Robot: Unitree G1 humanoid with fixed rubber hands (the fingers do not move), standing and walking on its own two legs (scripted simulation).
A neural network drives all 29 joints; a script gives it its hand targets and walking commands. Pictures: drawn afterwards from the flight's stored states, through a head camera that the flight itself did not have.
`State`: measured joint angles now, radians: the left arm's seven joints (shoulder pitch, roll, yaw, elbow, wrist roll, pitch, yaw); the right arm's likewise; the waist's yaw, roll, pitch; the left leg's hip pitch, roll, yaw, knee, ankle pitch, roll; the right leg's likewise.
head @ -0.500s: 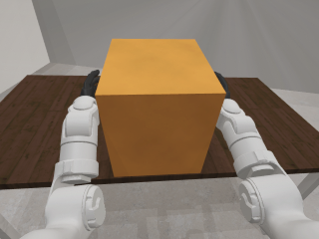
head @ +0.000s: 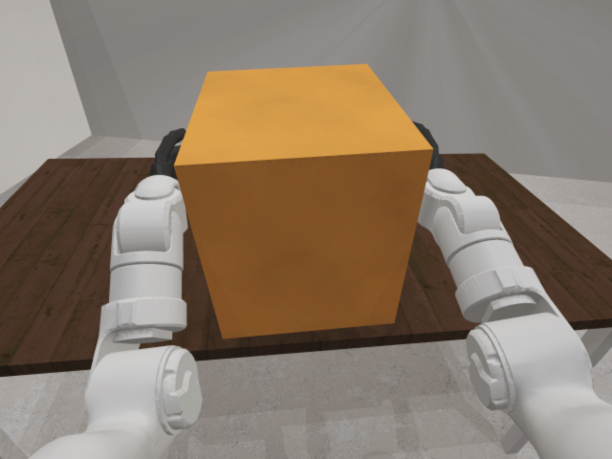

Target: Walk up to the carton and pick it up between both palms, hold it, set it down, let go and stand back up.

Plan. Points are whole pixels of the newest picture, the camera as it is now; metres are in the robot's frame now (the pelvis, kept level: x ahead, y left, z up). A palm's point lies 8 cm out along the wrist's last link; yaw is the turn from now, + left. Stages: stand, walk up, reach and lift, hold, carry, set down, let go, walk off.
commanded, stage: reach and lift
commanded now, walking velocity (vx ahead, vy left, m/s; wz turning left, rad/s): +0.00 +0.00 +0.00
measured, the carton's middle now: (298, 194) +0.42 +0.01 +0.21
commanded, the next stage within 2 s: hold in 0.78 s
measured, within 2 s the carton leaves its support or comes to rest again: neither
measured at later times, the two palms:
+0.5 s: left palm (170, 175) +0.38 +0.17 +0.26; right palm (435, 163) +0.38 -0.16 +0.28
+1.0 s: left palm (162, 153) +0.38 +0.17 +0.29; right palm (440, 138) +0.38 -0.16 +0.31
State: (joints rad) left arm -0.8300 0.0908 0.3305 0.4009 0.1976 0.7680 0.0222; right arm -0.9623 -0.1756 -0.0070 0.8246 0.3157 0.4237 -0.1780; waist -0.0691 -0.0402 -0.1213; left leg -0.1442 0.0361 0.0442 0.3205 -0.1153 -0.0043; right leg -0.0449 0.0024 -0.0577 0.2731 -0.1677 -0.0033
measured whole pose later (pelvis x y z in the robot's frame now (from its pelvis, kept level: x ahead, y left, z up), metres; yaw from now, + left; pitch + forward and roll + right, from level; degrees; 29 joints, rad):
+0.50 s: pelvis +0.01 +0.00 +0.00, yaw +0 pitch -2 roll -1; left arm -0.84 0.10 0.32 0.34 0.17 0.87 0.03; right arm -1.00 -0.22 0.04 0.76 0.41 0.55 -0.22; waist -0.08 -0.02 -0.16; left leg -0.16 0.04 0.03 0.35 -0.14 -0.01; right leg -0.05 0.02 -0.04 0.26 -0.17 -0.01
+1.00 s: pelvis +0.01 +0.00 +0.00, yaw +0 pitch -1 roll -1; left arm -0.95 0.16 0.30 0.48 0.14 0.90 0.03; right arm -1.12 -0.25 0.07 0.87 0.46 0.61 -0.24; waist -0.07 -0.01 -0.22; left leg -0.19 0.04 0.01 0.36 -0.14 -0.01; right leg -0.07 0.03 -0.04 0.26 -0.17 -0.01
